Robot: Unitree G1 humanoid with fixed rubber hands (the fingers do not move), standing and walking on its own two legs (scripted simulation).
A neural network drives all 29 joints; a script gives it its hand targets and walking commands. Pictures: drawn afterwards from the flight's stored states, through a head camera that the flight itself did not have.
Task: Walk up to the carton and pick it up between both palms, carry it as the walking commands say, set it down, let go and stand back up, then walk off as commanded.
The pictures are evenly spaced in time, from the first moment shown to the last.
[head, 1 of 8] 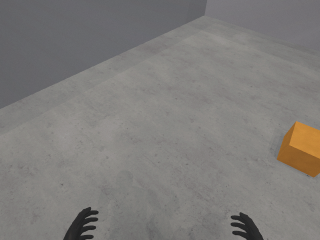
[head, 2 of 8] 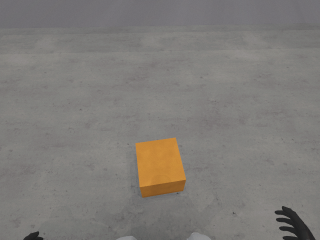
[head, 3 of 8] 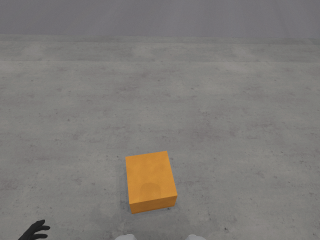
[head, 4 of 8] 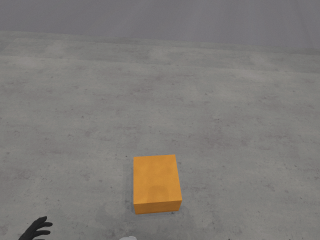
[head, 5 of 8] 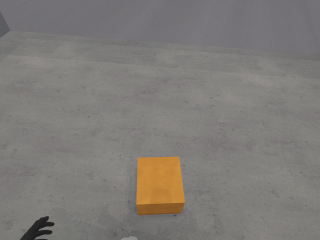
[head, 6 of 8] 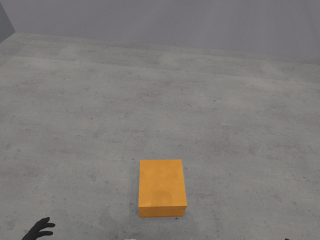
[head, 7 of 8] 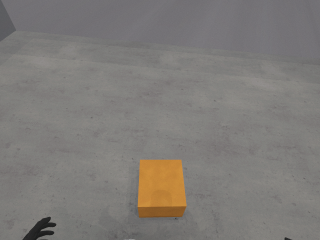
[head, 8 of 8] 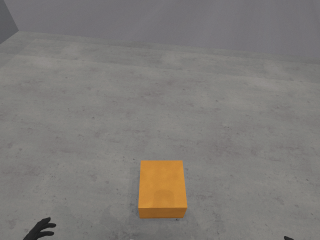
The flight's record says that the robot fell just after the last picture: no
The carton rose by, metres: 0.00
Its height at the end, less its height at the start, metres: +0.00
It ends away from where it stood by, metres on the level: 0.00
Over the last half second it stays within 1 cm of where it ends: yes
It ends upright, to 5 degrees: yes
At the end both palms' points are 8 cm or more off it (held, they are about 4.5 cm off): yes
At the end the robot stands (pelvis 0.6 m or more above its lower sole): yes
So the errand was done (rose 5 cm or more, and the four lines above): no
